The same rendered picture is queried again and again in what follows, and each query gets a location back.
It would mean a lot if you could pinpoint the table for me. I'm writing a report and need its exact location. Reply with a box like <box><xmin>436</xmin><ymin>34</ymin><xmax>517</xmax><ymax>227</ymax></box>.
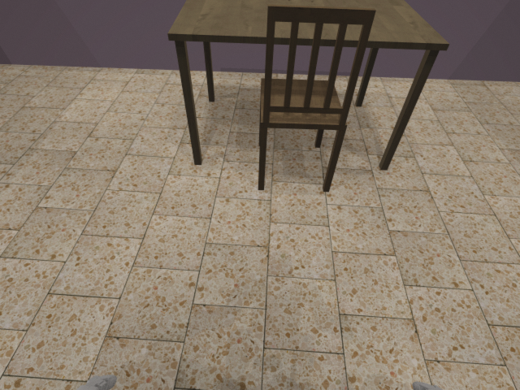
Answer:
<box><xmin>167</xmin><ymin>0</ymin><xmax>449</xmax><ymax>171</ymax></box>

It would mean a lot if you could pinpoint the chair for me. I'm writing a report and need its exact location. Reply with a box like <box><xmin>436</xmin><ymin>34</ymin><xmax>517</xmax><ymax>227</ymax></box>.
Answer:
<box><xmin>258</xmin><ymin>4</ymin><xmax>376</xmax><ymax>192</ymax></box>

